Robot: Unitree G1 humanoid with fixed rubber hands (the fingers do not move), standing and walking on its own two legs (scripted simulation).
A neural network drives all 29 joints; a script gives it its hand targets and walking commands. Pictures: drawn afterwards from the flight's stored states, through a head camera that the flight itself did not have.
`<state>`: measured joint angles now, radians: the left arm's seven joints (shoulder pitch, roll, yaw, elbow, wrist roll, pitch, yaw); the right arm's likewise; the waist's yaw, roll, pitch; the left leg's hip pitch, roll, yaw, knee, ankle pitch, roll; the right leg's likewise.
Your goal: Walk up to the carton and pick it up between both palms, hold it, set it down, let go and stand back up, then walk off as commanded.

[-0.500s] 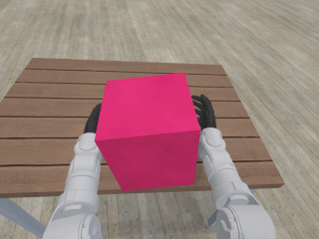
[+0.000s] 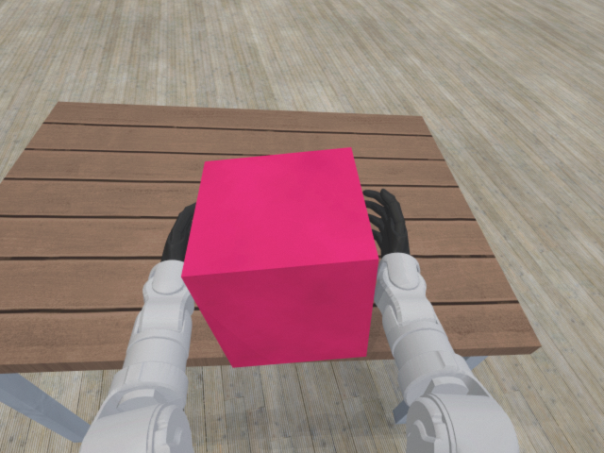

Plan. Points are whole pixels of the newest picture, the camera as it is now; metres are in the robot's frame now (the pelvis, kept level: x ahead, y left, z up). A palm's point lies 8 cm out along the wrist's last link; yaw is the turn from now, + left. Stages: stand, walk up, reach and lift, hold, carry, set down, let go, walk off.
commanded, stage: set down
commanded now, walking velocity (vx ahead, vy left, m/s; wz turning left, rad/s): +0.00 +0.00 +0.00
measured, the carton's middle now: (288, 263) +0.37 +0.00 +0.03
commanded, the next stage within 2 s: none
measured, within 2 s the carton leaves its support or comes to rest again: rests again in 1.28 s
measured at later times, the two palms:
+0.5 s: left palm (181, 260) +0.37 +0.16 +0.04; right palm (392, 251) +0.37 -0.14 +0.07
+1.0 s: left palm (183, 262) +0.37 +0.15 +0.04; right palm (393, 252) +0.37 -0.15 +0.07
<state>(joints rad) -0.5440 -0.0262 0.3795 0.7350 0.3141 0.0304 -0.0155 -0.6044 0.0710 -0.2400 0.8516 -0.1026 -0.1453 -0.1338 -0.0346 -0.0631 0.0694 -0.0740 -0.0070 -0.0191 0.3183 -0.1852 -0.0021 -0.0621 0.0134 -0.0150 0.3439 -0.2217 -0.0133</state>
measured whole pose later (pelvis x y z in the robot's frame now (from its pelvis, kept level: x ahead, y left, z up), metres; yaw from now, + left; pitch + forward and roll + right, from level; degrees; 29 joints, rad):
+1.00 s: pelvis +0.00 +0.00 +0.00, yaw +0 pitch -2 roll +0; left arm -0.54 -0.07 0.46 0.79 0.33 -0.12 -0.02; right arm -0.60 0.09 -0.34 0.89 -0.20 -0.25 -0.10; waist -0.03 -0.06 0.07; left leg -0.09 -0.01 -0.02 0.32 -0.19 0.00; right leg -0.08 0.01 -0.01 0.34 -0.22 -0.02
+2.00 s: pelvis -0.02 +0.02 +0.00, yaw -1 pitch +7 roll -2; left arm -0.27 0.13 0.11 0.76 -0.01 -0.24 0.05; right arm -0.35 -0.13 -0.07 0.92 0.14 -0.40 -0.07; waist -0.03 -0.01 -0.07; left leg -0.37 0.00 -0.02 0.44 -0.19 0.00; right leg -0.30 0.02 -0.01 0.34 -0.16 0.00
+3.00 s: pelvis -0.02 +0.01 +0.00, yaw +0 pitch -2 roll -1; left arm 0.25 0.21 0.02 0.19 -0.13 -0.08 0.02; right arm 0.25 -0.14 -0.04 0.25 0.14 -0.17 -0.05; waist 0.00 -0.01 -0.01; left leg -0.18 0.00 -0.02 0.41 -0.20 0.00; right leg -0.13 0.02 -0.01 0.35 -0.19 -0.01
